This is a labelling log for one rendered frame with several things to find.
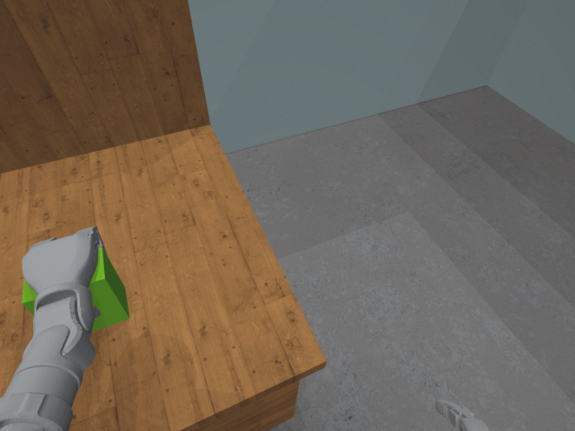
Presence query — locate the robot left forearm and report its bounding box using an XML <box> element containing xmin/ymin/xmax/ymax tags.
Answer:
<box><xmin>0</xmin><ymin>284</ymin><xmax>95</xmax><ymax>431</ymax></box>

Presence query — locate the robot left hand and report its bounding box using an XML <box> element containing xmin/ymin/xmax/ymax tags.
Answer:
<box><xmin>22</xmin><ymin>226</ymin><xmax>107</xmax><ymax>321</ymax></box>

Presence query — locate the robot right hand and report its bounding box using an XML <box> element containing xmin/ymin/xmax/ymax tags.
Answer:
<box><xmin>436</xmin><ymin>399</ymin><xmax>490</xmax><ymax>431</ymax></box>

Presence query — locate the table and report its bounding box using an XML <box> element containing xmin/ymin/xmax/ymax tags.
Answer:
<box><xmin>0</xmin><ymin>0</ymin><xmax>327</xmax><ymax>431</ymax></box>

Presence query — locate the sponge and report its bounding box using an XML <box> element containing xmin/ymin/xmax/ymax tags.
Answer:
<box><xmin>22</xmin><ymin>247</ymin><xmax>129</xmax><ymax>332</ymax></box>

